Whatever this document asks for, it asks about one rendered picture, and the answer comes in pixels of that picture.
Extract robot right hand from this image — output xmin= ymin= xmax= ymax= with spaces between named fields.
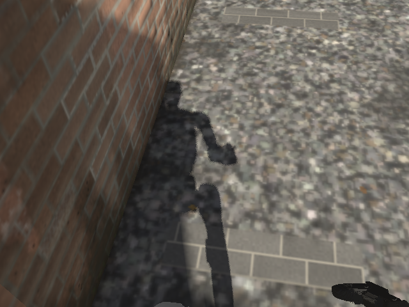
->
xmin=332 ymin=281 xmax=409 ymax=307

